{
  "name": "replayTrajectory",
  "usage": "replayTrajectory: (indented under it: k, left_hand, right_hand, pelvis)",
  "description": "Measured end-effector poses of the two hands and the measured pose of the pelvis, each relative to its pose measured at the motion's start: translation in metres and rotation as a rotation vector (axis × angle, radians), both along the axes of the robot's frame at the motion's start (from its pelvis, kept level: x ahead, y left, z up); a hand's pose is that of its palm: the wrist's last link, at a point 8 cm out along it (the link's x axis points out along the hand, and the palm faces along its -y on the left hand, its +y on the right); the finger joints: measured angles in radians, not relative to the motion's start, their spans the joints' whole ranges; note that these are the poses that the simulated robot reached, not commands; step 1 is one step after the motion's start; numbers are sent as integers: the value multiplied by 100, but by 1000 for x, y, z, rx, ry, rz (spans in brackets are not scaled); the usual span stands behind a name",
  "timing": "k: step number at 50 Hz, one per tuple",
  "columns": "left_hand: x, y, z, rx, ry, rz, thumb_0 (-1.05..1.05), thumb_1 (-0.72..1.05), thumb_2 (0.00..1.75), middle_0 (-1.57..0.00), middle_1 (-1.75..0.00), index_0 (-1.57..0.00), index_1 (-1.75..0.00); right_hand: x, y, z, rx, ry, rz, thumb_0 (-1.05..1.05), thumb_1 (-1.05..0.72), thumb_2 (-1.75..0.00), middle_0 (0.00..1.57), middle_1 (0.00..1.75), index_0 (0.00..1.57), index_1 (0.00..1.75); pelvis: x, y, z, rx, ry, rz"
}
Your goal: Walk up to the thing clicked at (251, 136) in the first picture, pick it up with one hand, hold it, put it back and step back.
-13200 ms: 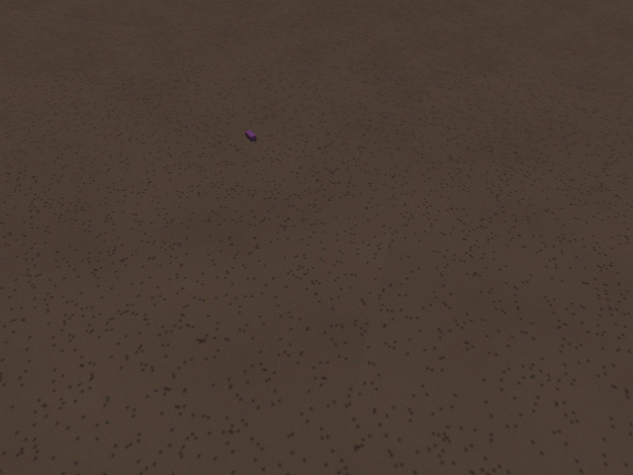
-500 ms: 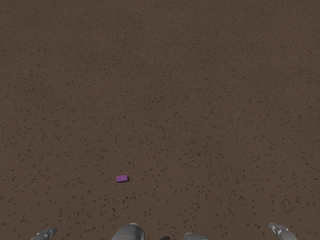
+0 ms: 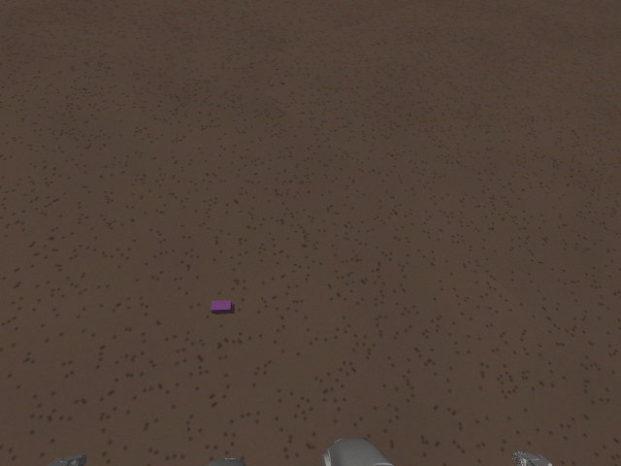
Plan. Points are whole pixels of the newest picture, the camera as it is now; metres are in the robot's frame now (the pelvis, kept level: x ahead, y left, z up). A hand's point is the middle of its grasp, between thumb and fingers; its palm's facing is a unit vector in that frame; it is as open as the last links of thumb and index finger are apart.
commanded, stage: walk up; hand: left
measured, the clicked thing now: (221, 306) +0.65 +0.25 -0.75
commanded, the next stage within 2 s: stand in 1.28 s
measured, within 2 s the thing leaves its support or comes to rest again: neither
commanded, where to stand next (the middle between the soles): +0.33 -0.03 m, yaw +4 degrees
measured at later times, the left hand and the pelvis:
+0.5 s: hand out of the picture +0.02 +0.26 -0.14, palm faces +0.04 -0.90 -0.43, open 7.4 cm; pelvis -0.05 -0.03 +0.00, yaw +0 degrees
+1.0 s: hand out of the picture +0.08 +0.24 -0.14, palm faces +0.06 -0.94 -0.34, open 7.4 cm; pelvis -0.02 -0.02 +0.00, yaw +2 degrees
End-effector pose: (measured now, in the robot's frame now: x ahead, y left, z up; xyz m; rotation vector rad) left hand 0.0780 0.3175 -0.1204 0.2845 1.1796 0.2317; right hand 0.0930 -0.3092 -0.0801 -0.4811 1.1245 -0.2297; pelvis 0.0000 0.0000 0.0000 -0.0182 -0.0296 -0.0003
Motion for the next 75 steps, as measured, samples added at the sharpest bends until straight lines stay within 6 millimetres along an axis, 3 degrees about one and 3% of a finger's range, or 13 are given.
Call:
replayTrajectory:
  k: [4, 7, 12, 17, 23, 28, 33, 40, 54, 66, 75]
  left_hand:
    - [-41, -8, -3, 25, 58, -17, 1, 90, 89, -20, -30, -20, -30]
    - [-65, -21, -4, 57, 85, -28, 1, 90, 89, -20, -30, -20, -30]
    - [-94, -44, 13, 72, 70, -13, 1, 90, 89, -21, -30, -20, -30]
    - [-91, -48, 29, 88, 26, -5, 1, 90, 89, -21, -30, -21, -30]
    - [-77, -27, 26, 100, -20, 6, 1, 89, 89, -21, -30, -21, -30]
    - [-62, -23, 20, 83, -11, 5, 1, 90, 89, -21, -30, -20, -30]
    - [-43, -34, 19, 70, -50, -25, 1, 90, 89, -20, -30, -20, -30]
    - [-38, -51, 19, 42, -59, -22, 1, 90, 89, -21, -30, -20, -30]
    - [-11, -31, 12, 5, -68, 13, 1, 90, 89, -21, -30, -20, -30]
    - [-31, -27, 17, 9, -19, 22, 1, 90, 89, -20, -30, -20, -30]
    - [-59, -35, 17, 4, 57, 20, 1, 90, 89, -20, -30, -20, -30]
  right_hand:
    - [-8, -19, -1, 14, -64, 2, 1, -89, -90, 21, 30, 21, 30]
    - [-16, -39, -14, 37, -111, -9, 1, -89, -90, 21, 30, 21, 30]
    - [-46, -52, -30, 97, -69, -71, 1, -90, -90, 21, 30, 20, 30]
    - [-76, -50, -42, 134, 18, -83, 1, -90, -90, 20, 29, 20, 30]
    - [-92, -29, -49, 147, 116, -57, 1, -90, -90, 20, 29, 20, 30]
    - [-89, -14, -39, 160, 75, -61, 1, -90, -90, 21, 30, 20, 30]
    - [-77, -23, -36, 153, 46, -65, 1, -90, -90, 21, 30, 21, 30]
    - [-48, -28, -35, 144, 19, -61, 1, -90, -90, 21, 30, 20, 30]
    - [-20, 1, -22, 133, 20, -20, 1, -90, -90, 21, 30, 20, 30]
    - [-4, 11, -18, 156, -10, -1, 1, -90, -90, 21, 30, 20, 30]
    - [-18, 4, -19, 162, 11, -10, 1, -90, -90, 21, 30, 20, 30]
  pelvis:
    - [-20, -15, -5, 14, -4, -36]
    - [-34, -29, -15, 6, -27, -57]
    - [-42, -40, -8, 19, -36, -59]
    - [-45, -38, -2, 28, -19, -25]
    - [-47, -29, -5, 38, -15, 19]
    - [-46, -27, -1, 35, -19, 12]
    - [-42, -35, -2, 30, -19, 2]
    - [-32, -34, 1, 19, -20, 19]
    - [-23, -18, 7, 11, -13, 28]
    - [-28, -15, 13, 12, -21, 30]
    - [-36, -18, 16, 16, -25, 27]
